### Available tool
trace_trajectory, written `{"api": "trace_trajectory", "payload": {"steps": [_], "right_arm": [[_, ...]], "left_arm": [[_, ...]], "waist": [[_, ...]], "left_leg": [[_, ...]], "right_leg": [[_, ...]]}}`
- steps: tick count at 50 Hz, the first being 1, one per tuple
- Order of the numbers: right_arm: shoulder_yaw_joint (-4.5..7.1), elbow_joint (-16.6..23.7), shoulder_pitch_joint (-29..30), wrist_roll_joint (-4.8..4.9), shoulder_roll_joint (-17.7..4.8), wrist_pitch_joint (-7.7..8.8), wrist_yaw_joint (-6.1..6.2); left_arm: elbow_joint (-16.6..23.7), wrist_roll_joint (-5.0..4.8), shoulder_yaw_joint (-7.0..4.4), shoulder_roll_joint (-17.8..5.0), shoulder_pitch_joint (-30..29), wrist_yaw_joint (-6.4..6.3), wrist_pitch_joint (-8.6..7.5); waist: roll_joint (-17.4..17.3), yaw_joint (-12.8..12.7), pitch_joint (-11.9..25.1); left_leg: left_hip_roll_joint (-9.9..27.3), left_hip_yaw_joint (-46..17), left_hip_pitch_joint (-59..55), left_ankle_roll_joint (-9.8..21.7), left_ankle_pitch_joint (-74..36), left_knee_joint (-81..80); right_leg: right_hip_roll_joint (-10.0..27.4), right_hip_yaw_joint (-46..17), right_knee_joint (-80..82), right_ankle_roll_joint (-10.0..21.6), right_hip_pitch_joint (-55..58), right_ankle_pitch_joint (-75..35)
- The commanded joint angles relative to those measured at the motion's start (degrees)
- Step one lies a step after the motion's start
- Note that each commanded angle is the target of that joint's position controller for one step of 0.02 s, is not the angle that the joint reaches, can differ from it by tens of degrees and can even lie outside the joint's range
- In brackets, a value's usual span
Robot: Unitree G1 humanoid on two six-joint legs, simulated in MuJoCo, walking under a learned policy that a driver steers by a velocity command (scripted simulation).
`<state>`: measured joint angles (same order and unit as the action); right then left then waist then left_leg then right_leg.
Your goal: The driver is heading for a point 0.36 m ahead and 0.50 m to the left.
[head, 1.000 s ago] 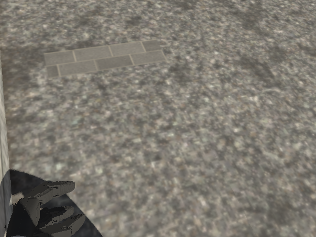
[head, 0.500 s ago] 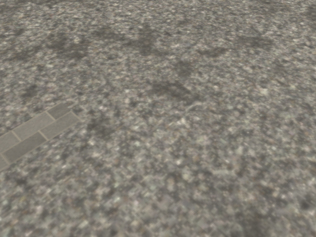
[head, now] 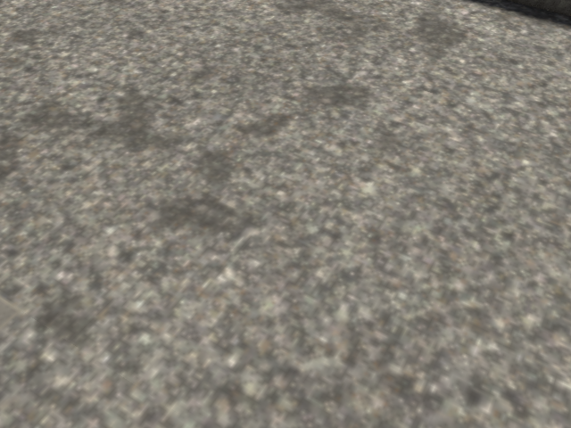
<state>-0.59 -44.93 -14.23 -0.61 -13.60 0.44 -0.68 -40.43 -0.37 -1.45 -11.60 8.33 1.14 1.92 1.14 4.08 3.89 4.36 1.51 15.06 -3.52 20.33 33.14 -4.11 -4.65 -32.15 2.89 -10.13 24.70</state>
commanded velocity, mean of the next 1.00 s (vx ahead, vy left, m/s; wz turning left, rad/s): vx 0.00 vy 0.00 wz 0.75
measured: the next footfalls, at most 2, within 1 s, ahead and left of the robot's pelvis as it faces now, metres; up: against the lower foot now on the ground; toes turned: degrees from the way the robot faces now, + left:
right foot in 0.34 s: +0.12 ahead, -0.12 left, +0.00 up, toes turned +18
left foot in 0.80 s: +0.08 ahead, +0.15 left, +0.00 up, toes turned +42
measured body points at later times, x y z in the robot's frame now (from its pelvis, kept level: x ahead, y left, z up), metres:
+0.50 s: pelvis +0.06 -0.03 +0.01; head +0.11 -0.04 +0.46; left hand +0.13 +0.26 -0.08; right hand +0.25 -0.27 -0.11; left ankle -0.03 +0.10 -0.62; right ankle +0.08 -0.14 -0.73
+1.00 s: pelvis +0.09 +0.03 +0.01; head +0.12 +0.09 +0.46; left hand +0.01 +0.36 -0.09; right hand +0.41 -0.05 -0.06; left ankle +0.05 +0.13 -0.73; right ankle +0.21 -0.08 -0.66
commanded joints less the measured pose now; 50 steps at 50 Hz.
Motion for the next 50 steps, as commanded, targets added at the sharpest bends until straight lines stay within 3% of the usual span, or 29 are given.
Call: {"api": "trace_trajectory", "payload": {"steps": [1,4,6,8,9,10,12,13,14,15,16,17,18,19,21,22,24,25,29,32,37,39,40,41,42,43,45,47,50], "right_arm": [[1.86,0.9,-2.5,1.13,-6.5,2.04,0.69],[2.93,2.7,0.0,2.73,-7.7,2.66,1.01],[3.58,3.1,-0.8,2.82,-7.0,2.39,1.15],[4.09,2.1,-5.2,2.48,-6.0,1.91,1.86],[4.73,0.6,-11.8,2.10,-7.4,2.02,2.32],[5.55,-1.2,-17.5,1.91,-9.7,2.46,2.83],[5.93,2.0,-9.8,2.92,-9.4,1.79,4.37],[6.24,5.2,-2.8,3.71,-10.1,0.38,4.84],[6.90,7.1,1.9,4.02,-12.1,-0.93,5.30],[7.34,8.6,4.8,2.92,-14.6,-1.95,5.41],[7.12,9.6,5.4,2.52,-13.0,-2.44,5.21],[5.93,10.0,4.0,1.80,-8.1,-2.34,4.93],[4.04,12.5,-2.5,1.37,-1.7,-1.92,4.29],[5.17,10.6,-7.8,1.30,-5.2,-1.01,3.51],[6.07,9.7,-6.7,2.09,-6.3,-2.26,4.13],[6.55,8.8,-7.0,1.68,-7.1,-2.96,4.62],[6.50,10.4,-5.9,1.55,-6.3,-3.79,4.22],[6.33,12.3,-3.5,2.27,-5.8,-3.61,3.72],[5.21,16.2,2.8,1.94,-3.6,-2.68,1.83],[5.32,17.3,3.4,2.01,-4.4,-3.06,-0.03],[6.69,19.4,4.9,1.85,-7.2,-4.57,-1.35],[8.04,17.5,-0.8,1.62,-8.5,-4.36,-0.68],[9.97,15.3,-8.1,1.36,-13.0,-3.66,0.68],[11.39,16.0,-9.1,1.61,-21.1,-3.28,1.83],[10.45,19.1,-6.4,-1.07,-20.5,-1.13,0.50],[9.59,19.0,-4.2,-0.57,-17.3,0.20,-0.50],[8.66,17.9,1.1,2.50,-14.3,0.32,0.67],[8.23,19.4,5.3,2.14,-14.2,-0.71,1.97],[8.68,19.2,3.8,1.23,-14.7,-1.40,2.68]], "left_arm": [[0.6,0.03,-2.95,-8.1,1.6,-1.59,-1.64],[0.1,-0.57,-4.70,-10.7,-0.4,-3.40,-0.99],[-0.8,-0.54,-5.13,-9.4,1.8,-4.38,-0.39],[1.3,-0.68,-5.29,-7.9,-4.9,-5.05,-0.24],[4.1,-0.16,-4.93,-6.5,-12.5,-5.03,-0.62],[7.6,0.48,-3.10,-2.4,-18.6,-4.19,-1.40],[6.0,-1.76,-3.25,-3.9,-11.0,-1.97,-3.42],[5.1,-2.63,-3.63,-5.5,-7.9,-1.23,-4.16],[4.2,-3.62,-3.79,-5.8,-4.6,-1.48,-4.23],[2.1,-2.86,-4.07,-6.2,1.6,-1.69,-3.85],[-0.6,-2.09,-4.94,-8.0,6.1,-1.72,-3.15],[-2.4,-0.90,-5.92,-10.8,10.0,-2.17,-2.34],[-0.9,0.71,-6.60,-17.8,7.8,-2.81,-1.35],[1.8,1.90,-4.94,-13.6,3.6,-3.01,-1.57],[3.2,0.91,-3.55,-8.5,-4.0,-3.12,-2.29],[3.4,0.29,-3.36,-7.6,-5.3,-3.59,-2.48],[2.5,0.67,-3.50,-8.6,-4.9,-4.63,-2.69],[1.4,0.99,-3.76,-9.3,-4.0,-4.92,-2.72],[-0.3,0.96,-4.42,-11.5,-1.1,-5.90,-2.21],[0.3,0.67,-4.99,-13.1,-3.8,-4.62,-2.11],[-0.8,-1.70,-6.23,-15.6,-4.1,-1.60,-2.12],[-1.9,-3.01,-6.22,-15.1,-4.2,-1.23,-2.00],[-2.2,-2.43,-5.90,-13.5,-2.2,-0.95,-2.07],[1.3,1.67,-4.28,-8.3,-3.9,-1.24,-2.31],[2.4,2.17,-4.62,-11.6,-3.3,-1.44,-2.64],[2.4,0.69,-5.33,-14.5,-6.6,-1.62,-2.65],[2.5,0.26,-4.89,-12.9,-7.8,-2.56,-3.44],[1.2,0.58,-5.06,-13.2,-5.2,-2.57,-3.46],[0.5,0.65,-4.16,-10.5,-4.7,-1.94,-3.50]], "waist": [[-6.3,-1.9,0.0],[-0.4,-2.4,1.7],[-2.0,-2.8,3.1],[-2.9,0.6,1.7],[-8.5,5.2,0.3],[-16.8,7.6,-1.0],[-7.2,0.7,0.4],[-4.3,-2.3,0.0],[-8.0,-5.2,2.6],[-11.0,-8.3,3.9],[-9.3,-10.0,4.2],[-0.6,-10.5,3.6],[25.5,-4.6,7.3],[23.1,-2.7,7.5],[9.2,-0.9,-1.0],[6.8,-1.1,-1.6],[6.1,-1.3,-1.0],[5.4,-1.9,-0.8],[4.5,-4.9,-0.4],[5.5,-4.3,-1.3],[5.8,-4.6,-3.0],[3.4,-0.6,-0.7],[-4.3,2.2,1.5],[-22.3,-0.3,0.9],[-19.6,-0.2,13.5],[-11.7,0.7,10.5],[-4.8,-3.3,1.8],[-6.1,-5.9,1.3],[-5.5,-5.5,3.6]], "left_leg": [[-1.2,-0.2,-3.3,3.5,-36.5,-0.6],[-3.3,0.1,2.1,5.6,-40.0,3.2],[-2.4,-2.1,2.6,7.6,-39.7,6.9],[-2.1,-6.1,-0.8,10.3,-40.2,4.1],[0.8,-12.8,-10.8,14.3,-46.6,-3.6],[7.7,-25.1,-22.8,19.1,-56.7,-10.7],[11.0,-25.7,-22.7,16.1,-53.2,-7.5],[9.8,-26.0,-16.6,14.2,-46.6,-7.6],[8.6,-27.9,-10.1,12.6,-39.2,-7.3],[4.8,-25.9,-1.3,9.7,-36.6,-6.9],[1.2,-23.6,5.1,7.0,-28.5,-4.7],[-5.1,-18.1,14.8,3.5,-13.2,4.4],[-13.2,-9.0,24.0,0.3,20.3,20.6],[-7.2,-11.3,22.6,-0.9,22.3,33.0],[-3.3,-8.1,26.4,-0.9,13.2,39.3],[-1.9,-8.1,26.7,-1.3,9.6,40.1],[-1.5,-5.9,24.7,-2.0,3.6,41.9],[-1.0,-5.2,25.4,-2.1,1.6,39.1],[0.9,-3.1,26.5,-3.0,-1.7,26.6],[1.4,-0.7,19.7,-1.1,-5.1,18.9],[0.1,3.7,11.0,4.3,-1.9,7.8],[-4.1,6.1,0.5,8.1,-7.2,-1.4],[-4.0,0.7,-12.0,11.7,-26.9,-6.4],[10.0,-22.3,-24.1,19.5,-58.2,-5.5],[18.4,-39.5,-23.7,28.7,-45.0,-11.5],[16.6,-33.8,-20.9,26.6,-35.9,-13.9],[9.4,-26.3,-13.0,19.5,-24.1,-14.7],[5.6,-21.8,-6.5,16.8,-27.9,-14.6],[4.2,-22.7,-5.7,17.2,-28.1,-13.0]], "right_leg": [[4.6,-1.5,-0.3,-0.8,3.9,-46.7],[4.8,1.5,-5.1,-0.5,7.6,-55.3],[6.1,1.7,-8.4,-0.8,5.8,-55.7],[3.7,3.9,-15.5,-2.4,-2.0,-49.7],[-0.9,6.1,-23.9,-5.2,-15.3,-27.7],[-2.2,1.1,-29.4,-6.9,-30.3,9.9],[5.8,-7.9,-23.9,-7.1,-31.2,12.2],[5.8,-6.5,-14.3,-6.4,-26.4,10.3],[4.1,-4.0,-9.4,-6.0,-17.5,3.4],[1.1,1.2,-4.1,-6.4,-5.9,-5.5],[-0.8,4.2,1.6,-7.1,3.2,-16.0],[4.1,0.6,4.4,-5.2,11.5,-21.4],[25.1,-25.7,11.2,5.8,12.1,-32.9],[28.6,-32.0,14.4,10.8,7.4,-32.5],[24.1,-17.5,13.3,9.0,2.4,-28.8],[22.7,-12.3,12.2,7.7,3.0,-31.4],[20.7,-3.3,11.7,7.6,2.2,-40.8],[20.6,-1.2,12.0,8.0,4.0,-40.6],[23.3,2.7,13.6,9.2,10.7,-36.8],[23.7,7.6,13.7,8.4,7.5,-35.0],[24.2,13.4,9.2,5.1,8.4,-40.7],[21.3,17.7,-2.0,1.0,6.4,-47.0],[16.6,19.7,-15.6,-3.1,-2.4,-40.2],[7.1,19.5,-34.9,-8.5,-25.0,8.7],[2.9,3.1,-44.9,-8.3,-28.4,15.0],[4.9,-0.4,-44.9,-7.1,-29.9,11.0],[6.8,-2.1,-36.4,-5.3,-30.0,1.8],[5.1,-1.3,-29.9,-5.8,-23.6,-3.2],[2.1,-1.5,-21.7,-7.6,-20.8,-4.5]]}}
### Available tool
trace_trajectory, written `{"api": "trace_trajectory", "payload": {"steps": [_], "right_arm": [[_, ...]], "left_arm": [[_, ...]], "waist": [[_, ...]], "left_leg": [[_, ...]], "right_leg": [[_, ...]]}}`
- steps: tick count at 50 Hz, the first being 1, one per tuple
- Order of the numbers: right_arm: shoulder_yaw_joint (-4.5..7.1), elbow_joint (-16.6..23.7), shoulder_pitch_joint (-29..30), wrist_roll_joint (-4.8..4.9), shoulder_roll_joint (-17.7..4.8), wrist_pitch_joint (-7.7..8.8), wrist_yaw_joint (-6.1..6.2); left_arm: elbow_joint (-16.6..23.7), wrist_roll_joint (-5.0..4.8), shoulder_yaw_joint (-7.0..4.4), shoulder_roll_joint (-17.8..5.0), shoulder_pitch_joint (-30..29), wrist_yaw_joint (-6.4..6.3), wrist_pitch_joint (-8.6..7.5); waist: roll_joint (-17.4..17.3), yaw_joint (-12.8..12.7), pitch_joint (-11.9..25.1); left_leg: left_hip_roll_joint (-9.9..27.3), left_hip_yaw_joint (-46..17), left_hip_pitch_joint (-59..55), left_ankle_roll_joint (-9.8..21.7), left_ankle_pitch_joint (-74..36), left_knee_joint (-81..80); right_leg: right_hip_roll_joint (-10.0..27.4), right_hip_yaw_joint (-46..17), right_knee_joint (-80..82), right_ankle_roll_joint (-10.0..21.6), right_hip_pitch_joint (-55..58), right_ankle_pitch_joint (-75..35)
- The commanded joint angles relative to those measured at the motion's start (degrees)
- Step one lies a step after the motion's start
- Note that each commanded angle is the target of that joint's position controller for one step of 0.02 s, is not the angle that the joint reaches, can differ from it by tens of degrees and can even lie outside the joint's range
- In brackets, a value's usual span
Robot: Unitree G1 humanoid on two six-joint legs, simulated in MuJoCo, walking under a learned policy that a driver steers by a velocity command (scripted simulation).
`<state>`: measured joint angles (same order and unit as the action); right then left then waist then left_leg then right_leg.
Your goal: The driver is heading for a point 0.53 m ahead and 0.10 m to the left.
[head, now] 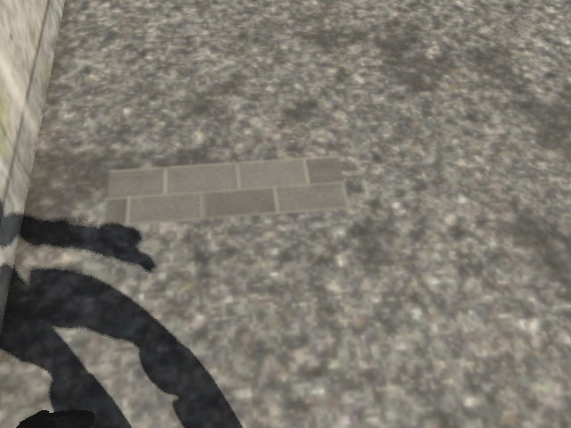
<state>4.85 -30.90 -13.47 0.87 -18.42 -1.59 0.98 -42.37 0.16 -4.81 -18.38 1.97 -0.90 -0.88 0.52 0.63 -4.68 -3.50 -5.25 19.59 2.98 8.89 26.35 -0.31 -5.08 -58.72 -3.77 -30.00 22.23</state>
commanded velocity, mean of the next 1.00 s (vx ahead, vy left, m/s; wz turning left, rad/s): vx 0.00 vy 0.00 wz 0.39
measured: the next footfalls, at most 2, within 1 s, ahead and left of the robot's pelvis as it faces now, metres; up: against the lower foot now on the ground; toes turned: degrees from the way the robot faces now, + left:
right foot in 0.24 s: +0.15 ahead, -0.13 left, +0.00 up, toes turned +24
left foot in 0.64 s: +0.00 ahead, +0.10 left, +0.00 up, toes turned +32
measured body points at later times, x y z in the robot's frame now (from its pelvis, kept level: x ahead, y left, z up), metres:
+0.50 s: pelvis +0.04 -0.06 +0.00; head +0.07 -0.04 +0.45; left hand +0.03 +0.26 -0.09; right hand +0.31 -0.24 -0.09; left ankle -0.03 +0.08 -0.66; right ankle +0.11 -0.14 -0.74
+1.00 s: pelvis +0.02 -0.04 -0.01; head +0.06 -0.04 +0.44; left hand +0.03 +0.26 -0.11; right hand +0.27 -0.24 -0.10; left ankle -0.03 +0.08 -0.74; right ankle +0.07 -0.15 -0.71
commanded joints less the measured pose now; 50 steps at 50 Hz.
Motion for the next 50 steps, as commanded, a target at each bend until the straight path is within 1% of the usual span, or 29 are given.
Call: {"api": "trace_trajectory", "payload": {"steps": [1,5,8,11,12,13,14,15,16,17,18,21,22,24,26,28,30,31,32,33,34,35,36,37,38,41,44,46,50], "right_arm": [[3.39,5.0,2.6,-0.05,-10.3,0.46,1.27],[3.50,5.1,3.1,-0.04,-10.5,-0.29,1.65],[3.43,5.3,3.7,-0.03,-10.2,-0.64,1.48],[2.96,5.9,6.0,0.63,-9.0,-1.03,1.39],[2.11,5.7,3.5,0.59,-6.1,-1.18,1.25],[1.12,5.9,-0.1,0.50,-2.6,-1.20,1.08],[2.59,6.5,-1.4,0.02,-8.1,-0.39,0.68],[3.63,5.2,-1.3,0.22,-11.7,-0.39,0.39],[3.88,3.8,-1.7,0.31,-11.8,-0.77,0.38],[3.92,2.6,-2.6,0.04,-11.1,-1.20,0.77],[3.45,2.7,-2.7,0.15,-9.6,-1.47,0.68],[2.34,4.7,1.3,0.80,-7.1,-1.56,0.45],[1.73,5.4,2.8,0.91,-5.4,-1.20,0.21],[0.69,6.6,4.8,0.01,-4.2,-0.71,-0.16],[-0.17,6.6,4.4,-0.32,-2.9,-0.43,-0.50],[-0.23,5.7,2.3,-0.25,-3.5,-0.50,-0.59],[-0.83,3.6,-0.9,-0.82,-2.7,-0.87,-0.26],[-0.98,1.8,-4.1,-1.13,-2.4,-0.98,0.02],[-1.06,1.1,-5.6,-1.66,-3.4,-1.19,0.53],[-0.75,1.9,-7.4,-2.77,-7.7,-1.46,1.45],[-1.09,2.5,-1.1,-4.55,-7.6,-0.56,1.27],[-1.54,3.5,2.2,-4.49,-5.1,0.44,0.75],[-0.94,2.5,2.9,-4.04,-6.7,0.90,1.03],[-0.29,1.9,2.6,-3.57,-8.4,0.99,1.46],[-0.59,1.2,3.6,-2.77,-7.4,1.06,1.91],[-1.78,0.3,4.3,-2.92,-3.7,0.62,3.20],[-1.09,-0.8,4.7,-2.87,-4.4,0.55,3.72],[0.13,-1.4,5.4,-2.00,-6.3,0.47,3.40],[1.61,-2.8,7.5,-0.81,-8.1,0.98,2.19]], "left_arm": [[2.6,-0.05,-0.56,-3.2,1.0,0.15,-0.61],[3.0,-0.54,-0.59,-3.6,0.0,0.34,-0.40],[3.2,-0.83,-1.00,-4.4,0.5,0.71,-1.15],[2.0,-1.03,-2.05,-5.8,5.5,1.09,-1.96],[1.7,-0.49,-2.90,-8.4,7.3,0.78,-1.74],[2.8,0.51,-3.22,-12.1,4.8,0.22,-0.80],[3.6,2.63,-2.78,-10.0,3.7,0.32,-1.07],[5.1,2.19,-1.90,-6.7,0.4,-0.16,-1.14],[5.7,1.31,-1.38,-4.7,-1.9,-0.83,-0.77],[6.4,0.58,-1.06,-4.4,-2.8,-1.68,-0.26],[6.4,0.30,-0.76,-4.2,-2.2,-2.34,0.06],[5.2,1.21,-0.83,-5.6,2.1,-3.03,0.49],[4.8,1.37,-0.85,-6.1,4.5,-2.82,0.94],[4.6,1.93,-0.97,-7.2,5.3,-2.22,1.54],[4.7,1.39,-1.42,-9.1,4.1,-1.24,1.77],[4.7,0.46,-1.71,-10.4,3.2,-0.25,1.35],[3.5,-0.83,-0.90,-9.4,3.8,0.71,0.56],[2.5,-1.43,0.25,-6.9,4.3,1.36,0.09],[1.1,-0.90,2.23,-2.5,7.3,2.38,-0.94],[1.9,2.02,4.04,1.8,8.3,3.56,-1.70],[1.5,0.66,3.02,-0.6,8.4,3.00,-1.38],[1.0,-0.83,1.47,-6.4,7.1,2.27,-0.69],[1.3,-1.78,0.45,-8.0,6.9,1.91,-0.29],[0.2,-1.87,-0.29,-8.8,8.1,1.17,0.32],[0.2,-1.52,-0.65,-8.7,9.3,0.67,1.03],[1.5,-1.70,-0.26,-5.3,9.9,0.16,2.03],[4.5,-0.80,0.68,-2.3,8.2,0.54,2.80],[6.6,-1.08,0.94,-1.7,8.9,1.54,3.23],[9.4,-1.01,0.03,-3.5,11.3,2.69,3.97]], "waist": [[-5.0,-1.7,12.2],[-8.9,-0.9,10.8],[-11.6,-0.6,10.8],[-12.1,-3.2,11.0],[-6.3,-2.4,12.7],[11.0,1.4,11.0],[15.3,2.1,9.0],[11.3,2.4,7.0],[8.4,2.4,5.3],[7.0,2.4,4.9],[6.4,1.6,4.6],[6.7,-1.4,5.3],[6.6,-3.1,5.9],[6.6,-4.4,7.5],[7.7,-3.9,8.8],[9.8,-2.9,8.7],[8.0,-1.1,8.9],[6.4,0.7,8.9],[3.1,0.9,10.6],[-10.0,-0.4,14.1],[-15.3,-1.0,13.4],[-11.6,0.8,10.6],[-13.5,0.8,7.6],[-12.7,1.3,6.7],[-12.3,0.8,5.1],[-10.6,0.4,4.7],[-9.3,1.1,6.0],[-9.7,0.4,7.2],[-9.7,-1.0,8.8]], "left_leg": [[11.7,-17.2,-9.6,10.5,-13.5,-6.1],[9.9,-22.1,-5.2,8.6,-2.8,-5.8],[9.0,-26.1,-5.1,7.4,-3.0,-4.1],[6.0,-27.6,-2.4,4.4,-2.1,0.4],[2.4,-23.8,2.3,1.6,10.4,7.7],[-6.9,-10.8,14.0,-1.5,27.0,20.8],[-2.9,-8.7,17.4,-3.7,26.9,33.3],[0.6,-6.6,17.4,-5.0,22.2,38.9],[1.8,-5.1,17.1,-5.8,17.7,41.4],[2.1,-3.4,17.9,-6.6,14.7,45.3],[2.9,-1.9,18.7,-7.4,13.2,48.3],[5.9,2.7,20.5,-9.1,10.4,44.3],[6.7,3.1,20.6,-9.6,11.4,41.2],[7.3,3.8,17.1,-9.8,15.0,34.3],[6.7,5.9,10.0,-9.0,18.0,26.2],[5.6,7.3,5.4,-8.1,17.8,19.5],[4.3,6.4,-2.7,-6.1,12.3,5.6],[3.4,6.3,-11.3,-4.6,4.8,-5.2],[6.7,2.2,-22.1,-3.7,-2.4,-9.9],[21.3,-13.1,-30.9,0.0,-24.5,-6.4],[27.2,-13.7,-15.7,9.3,-20.2,-6.0],[23.8,-9.4,-12.2,10.7,-16.3,-6.8],[21.8,-6.2,-11.7,10.0,-15.7,-6.8],[21.1,-4.4,-12.1,9.3,-14.2,-7.2],[21.3,-2.8,-11.0,9.0,-16.1,-7.4],[21.2,2.5,-12.7,8.6,-16.0,-8.2],[21.8,5.7,-13.7,9.1,-12.6,-7.7],[22.8,7.2,-12.9,8.8,-13.6,-6.7],[25.1,8.9,-11.7,6.8,-14.0,-3.0]], "right_leg": [[-2.4,-1.4,7.5,-1.2,-0.5,-2.5],[-4.2,-2.7,14.6,-1.0,2.8,-4.9],[-4.7,-3.3,20.4,0.1,6.1,-4.6],[-3.1,-2.1,34.9,1.8,16.5,-11.9],[5.0,-7.7,39.2,4.6,23.9,-13.0],[17.1,-22.7,42.8,11.6,28.0,-14.8],[23.3,-30.7,45.1,17.4,21.7,-13.8],[21.3,-24.5,44.7,17.4,19.2,-11.3],[16.6,-17.0,44.1,15.0,17.4,-8.4],[14.1,-12.6,43.4,13.1,18.2,-9.0],[13.7,-9.2,43.4,13.5,18.3,-12.9],[13.4,-1.6,43.3,14.9,22.9,-19.9],[14.0,-1.4,42.4,16.0,25.4,-21.5],[14.8,0.0,41.4,17.5,27.0,-24.9],[15.0,2.4,40.2,17.6,25.0,-28.0],[16.2,2.1,39.5,17.7,24.1,-29.6],[15.8,1.4,36.4,16.6,22.5,-29.2],[14.3,2.2,34.2,14.6,18.4,-27.0],[11.9,3.3,32.9,9.6,12.2,-19.4],[7.0,7.2,21.9,3.8,3.3,4.0],[5.7,5.5,15.9,1.2,5.1,14.7],[5.3,3.7,9.1,-0.2,6.7,13.8],[3.2,4.5,2.0,-0.9,2.4,12.2],[2.5,3.9,-3.9,-1.4,-0.7,11.4],[2.2,2.9,-7.7,-2.0,-2.3,9.6],[2.6,4.5,-8.8,-3.4,-5.4,4.5],[4.4,6.2,0.0,-4.1,-3.1,1.1],[5.2,7.2,4.9,-3.0,0.4,0.7],[4.9,10.0,14.5,0.6,6.9,0.4]]}}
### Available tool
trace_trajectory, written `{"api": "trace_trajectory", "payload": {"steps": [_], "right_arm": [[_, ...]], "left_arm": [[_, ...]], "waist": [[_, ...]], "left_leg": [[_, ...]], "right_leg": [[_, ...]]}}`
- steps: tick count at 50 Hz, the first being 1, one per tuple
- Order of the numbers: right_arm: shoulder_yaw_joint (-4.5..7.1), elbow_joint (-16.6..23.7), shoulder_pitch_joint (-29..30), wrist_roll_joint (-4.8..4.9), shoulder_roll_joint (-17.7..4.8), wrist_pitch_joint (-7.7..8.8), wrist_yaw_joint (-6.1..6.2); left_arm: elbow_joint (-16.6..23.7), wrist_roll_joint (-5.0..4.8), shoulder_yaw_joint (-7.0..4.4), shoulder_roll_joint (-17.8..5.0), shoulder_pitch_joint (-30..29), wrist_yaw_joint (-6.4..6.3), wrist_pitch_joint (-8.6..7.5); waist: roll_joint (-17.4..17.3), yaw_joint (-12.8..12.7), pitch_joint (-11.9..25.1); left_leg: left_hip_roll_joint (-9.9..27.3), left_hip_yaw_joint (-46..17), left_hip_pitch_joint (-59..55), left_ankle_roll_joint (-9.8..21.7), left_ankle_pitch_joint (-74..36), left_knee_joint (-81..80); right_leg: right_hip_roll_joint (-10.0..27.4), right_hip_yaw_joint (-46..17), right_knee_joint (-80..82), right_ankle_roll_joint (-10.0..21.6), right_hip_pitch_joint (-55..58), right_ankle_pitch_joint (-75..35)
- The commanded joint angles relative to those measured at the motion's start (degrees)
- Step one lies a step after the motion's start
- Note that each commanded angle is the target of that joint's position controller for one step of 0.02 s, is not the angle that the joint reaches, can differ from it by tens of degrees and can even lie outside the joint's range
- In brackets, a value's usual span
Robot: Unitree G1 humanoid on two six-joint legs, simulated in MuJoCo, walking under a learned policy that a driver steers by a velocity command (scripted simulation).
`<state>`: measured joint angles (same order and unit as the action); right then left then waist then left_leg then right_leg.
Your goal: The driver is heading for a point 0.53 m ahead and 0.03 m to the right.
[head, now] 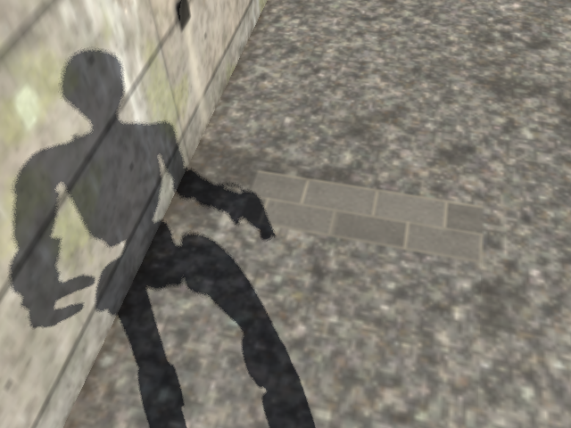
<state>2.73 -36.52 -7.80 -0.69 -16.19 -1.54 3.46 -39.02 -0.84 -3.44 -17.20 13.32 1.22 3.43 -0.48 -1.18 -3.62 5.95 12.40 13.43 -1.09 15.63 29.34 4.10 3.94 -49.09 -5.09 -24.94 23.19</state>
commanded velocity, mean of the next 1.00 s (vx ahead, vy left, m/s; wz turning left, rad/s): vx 0.47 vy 0.00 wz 0.09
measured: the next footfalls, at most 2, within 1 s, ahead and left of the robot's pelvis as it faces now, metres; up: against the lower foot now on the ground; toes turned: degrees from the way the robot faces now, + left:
right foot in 0.06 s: +0.04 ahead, -0.12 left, +0.00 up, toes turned -10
left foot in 0.88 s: +0.39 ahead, +0.14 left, +0.00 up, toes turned +11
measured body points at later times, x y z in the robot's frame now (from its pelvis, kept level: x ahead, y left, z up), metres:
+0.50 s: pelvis +0.03 -0.05 +0.02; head +0.02 -0.07 +0.47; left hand +0.25 +0.17 -0.05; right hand +0.07 -0.36 -0.10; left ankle +0.12 +0.12 -0.65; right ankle +0.00 -0.11 -0.73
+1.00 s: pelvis +0.33 +0.07 -0.02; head +0.36 +0.09 +0.43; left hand +0.35 +0.34 -0.15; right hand +0.49 -0.19 -0.12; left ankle +0.35 +0.13 -0.73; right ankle +0.20 -0.12 -0.62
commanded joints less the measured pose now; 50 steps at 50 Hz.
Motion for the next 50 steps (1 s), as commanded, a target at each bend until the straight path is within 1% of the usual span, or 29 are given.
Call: {"api": "trace_trajectory", "payload": {"steps": [1,2,3,4,5,6,8,10,15,16,17,19,21,25,26,27,29,31,37,40,42,43,44,45,46,47,48,49,50], "right_arm": [[3.80,2.5,3.0,2.04,-9.6,1.08,-0.62],[3.67,1.8,1.6,2.30,-8.4,1.18,-1.31],[3.33,0.2,-1.6,1.64,-6.1,1.09,-2.00],[2.16,3.2,-0.1,-1.50,-2.6,0.89,-2.20],[2.53,5.8,6.9,-0.98,-5.0,1.20,-1.63],[3.17,5.6,8.1,0.55,-7.1,1.25,-1.21],[3.76,3.8,6.2,0.13,-7.8,1.57,-0.27],[4.05,2.6,4.2,-0.47,-7.8,1.80,-0.45],[3.09,-1.1,0.1,0.62,-5.7,1.30,-1.06],[2.76,-1.6,-1.0,0.68,-5.5,1.40,-1.48],[2.54,-1.8,-1.4,0.94,-5.4,1.75,-2.11],[2.88,-0.8,1.2,2.12,-7.4,2.58,-2.75],[3.04,-0.5,1.9,2.31,-8.0,3.70,-3.02],[3.41,-1.1,-1.5,2.68,-6.8,4.95,-2.99],[3.48,-1.2,-2.6,2.60,-6.5,5.00,-3.01],[3.41,-3.1,-3.0,-3.75,-6.1,2.57,-5.71],[3.49,-2.7,-3.2,-2.40,-5.5,1.03,-7.79],[3.45,-2.1,-2.1,-1.61,-5.6,0.91,-8.67],[2.16,0.7,5.0,-1.70,-4.8,1.10,-10.36],[1.32,2.4,7.9,-1.27,-4.2,1.10,-10.23],[1.50,1.2,2.3,-0.49,-4.5,1.23,-8.82],[2.84,-1.4,-8.5,-0.27,-7.3,1.78,-7.82],[4.56,-6.3,-25.3,-0.91,-10.2,2.03,-6.39],[5.96,-6.8,-24.7,-1.99,-17.8,2.18,-4.94],[5.85,-4.8,-26.6,-1.67,-18.6,2.86,-4.82],[5.88,-5.7,-24.2,-2.94,-17.4,3.54,-4.51],[5.58,-6.7,-22.5,-2.98,-15.7,4.28,-4.16],[4.43,-6.1,-18.2,-2.40,-12.5,5.04,-4.13],[3.00,-5.7,-15.3,-1.95,-9.0,5.38,-3.48]], "left_arm": [[6.3,-0.61,-1.55,-4.2,1.3,0.53,0.08],[5.8,-0.75,-2.43,-5.4,3.2,0.13,0.43],[5.0,-0.44,-4.01,-9.0,7.2,-0.81,0.36],[6.7,-0.37,-6.17,-18.2,8.7,-2.10,-0.21],[8.5,2.43,-5.56,-17.9,8.6,-1.04,-2.24],[8.4,2.58,-4.95,-16.0,6.5,-0.43,-3.67],[8.9,-0.35,-3.93,-12.1,0.5,-1.42,-3.72],[10.3,-0.49,-3.00,-10.4,-3.3,-2.69,-2.72],[10.1,0.80,-1.26,-7.5,-2.7,-3.76,-2.56],[8.8,0.62,-0.83,-6.5,-0.7,-3.64,-2.74],[7.5,0.41,-0.75,-6.8,1.4,-3.26,-3.16],[6.6,1.41,-1.14,-9.1,2.0,-2.77,-4.16],[5.5,1.88,-1.33,-9.7,2.7,-2.80,-5.51],[3.2,1.37,-1.23,-8.1,3.2,-2.63,-8.11],[2.9,1.31,-1.11,-7.5,2.6,-2.44,-8.56],[2.1,3.14,-1.01,-8.1,5.3,-1.56,-7.74],[2.0,3.37,-1.07,-7.4,4.1,-0.91,-7.95],[1.2,3.25,-1.22,-7.3,4.7,-1.13,-8.65],[-2.9,3.34,-2.04,-7.7,7.7,-2.21,-9.70],[-4.8,4.24,-2.35,-8.8,8.5,-2.21,-9.61],[-5.7,4.05,-2.51,-11.4,8.8,-2.14,-9.01],[-5.2,3.96,-2.60,-12.7,7.3,-1.95,-8.40],[-4.5,3.62,-2.03,-12.6,6.4,-1.68,-8.42],[-2.5,3.42,1.34,-0.8,10.2,-0.02,-9.33],[-1.1,2.86,1.56,-2.7,7.4,0.60,-10.41],[0.8,2.23,0.64,-6.4,-1.7,0.16,-10.63],[0.3,1.56,0.96,-6.2,-1.4,-0.07,-10.95],[-1.2,2.33,1.13,-6.0,-1.0,0.06,-10.68],[-2.1,3.22,1.39,-4.7,1.4,0.51,-9.61]], "waist": [[-7.5,-0.4,7.9],[-5.3,-0.9,8.6],[3.5,-1.7,7.8],[23.9,-0.4,5.3],[18.1,-4.4,11.9],[11.2,-3.7,9.8],[5.5,0.0,6.3],[6.6,2.0,7.4],[5.8,1.0,10.9],[6.4,0.3,12.2],[9.0,-0.6,11.5],[11.7,-2.2,6.1],[9.7,-2.9,2.9],[7.7,-2.2,1.2],[7.3,-1.6,1.2],[3.6,-1.6,1.8],[6.5,-0.6,-0.1],[6.0,-0.2,-1.0],[5.5,-1.4,-4.6],[5.6,-1.7,-5.7],[6.7,1.2,-1.5],[6.1,7.0,4.9],[2.3,15.1,13.3],[-17.7,8.4,14.5],[-13.2,10.1,23.0],[-6.5,11.5,14.2],[-2.5,8.9,8.8],[0.8,5.9,4.9],[-1.1,3.5,2.8]], "left_leg": [[15.7,-7.7,-4.7,9.2,-18.1,-3.6],[13.6,-5.3,-2.1,6.6,-13.6,1.2],[8.8,-1.3,4.4,2.4,-4.4,12.3],[-0.6,0.8,25.5,-4.4,24.1,33.8],[-6.0,-13.8,29.6,-4.3,26.8,43.4],[-5.0,-16.8,31.3,-2.8,21.9,45.3],[-3.4,-18.8,31.6,-1.2,10.9,41.3],[-4.8,-18.7,26.8,-2.0,4.3,39.8],[-4.9,-16.8,23.2,-4.8,-1.4,34.2],[-4.0,-15.8,22.7,-4.9,-3.2,31.5],[-3.6,-14.4,23.6,-4.8,-4.5,29.2],[-2.1,-14.9,28.6,-3.6,-6.0,26.6],[-1.6,-16.5,34.2,-2.3,-7.2,25.5],[-2.9,-21.9,42.9,-1.6,-9.5,29.1],[-2.7,-22.1,43.6,-1.9,-10.3,30.4],[-5.6,-18.4,39.3,-2.1,-8.0,32.6],[-4.4,-17.6,38.8,-1.9,-10.2,34.3],[-3.0,-17.6,40.3,-1.5,-12.2,34.1],[1.3,-11.9,39.9,3.7,-9.9,22.9],[0.0,-6.4,31.4,7.9,-5.2,15.2],[-6.9,-0.4,17.7,11.5,3.8,14.0],[-11.5,0.7,4.2,13.0,5.6,13.8],[-13.3,-3.9,-18.3,13.8,4.3,8.2],[4.3,-34.4,-33.4,17.4,25.5,-2.3],[12.9,-63.2,-35.0,20.7,39.2,-16.0],[12.0,-57.1,-32.2,17.1,30.0,-18.4],[11.5,-48.1,-24.9,16.1,22.3,-16.6],[8.9,-40.9,-17.1,14.5,11.7,-16.2],[7.3,-35.3,-12.5,13.3,-1.6,-17.2]], "right_leg": [[-0.3,2.6,10.6,3.5,4.8,-5.0],[-2.4,2.7,14.5,5.6,10.1,-9.5],[-2.1,-3.0,21.5,8.9,16.8,-20.2],[12.6,-27.6,24.5,17.8,25.4,-45.7],[18.1,-39.8,29.4,27.1,22.2,-38.4],[16.3,-35.2,31.2,25.6,21.8,-29.4],[11.3,-29.1,30.6,19.4,19.3,-21.5],[7.6,-25.5,30.0,17.3,15.5,-23.5],[6.4,-20.2,29.2,17.0,18.5,-28.1],[5.6,-19.8,31.6,16.8,19.6,-14.0],[5.8,-21.8,34.8,16.6,20.7,0.2],[9.3,-27.1,39.4,17.3,20.8,13.1],[11.7,-28.2,41.3,17.3,23.9,15.0],[13.4,-22.8,42.4,15.9,29.3,11.1],[13.4,-20.8,42.7,15.6,29.2,9.4],[11.3,-15.9,44.2,13.8,24.8,10.0],[11.0,-11.5,44.9,12.9,21.3,7.8],[12.5,-9.2,45.5,13.0,21.6,7.2],[14.7,1.1,47.7,11.7,28.7,3.0],[13.6,7.7,45.4,10.3,28.8,-6.2],[13.2,11.6,32.6,10.8,28.4,-44.6],[12.6,13.0,16.6,11.1,25.7,-63.6],[9.3,13.4,-5.1,9.0,14.1,-57.9],[1.1,10.4,-24.1,6.2,-12.7,-3.0],[-5.2,-4.5,-35.7,5.5,-19.3,6.0],[-2.2,-8.6,-36.8,7.2,-25.5,-0.2],[1.0,-7.2,-33.1,8.2,-24.9,-5.7],[3.1,-6.9,-27.9,8.7,-20.4,-10.2],[4.1,-7.7,-25.3,8.5,-16.2,-13.4]]}}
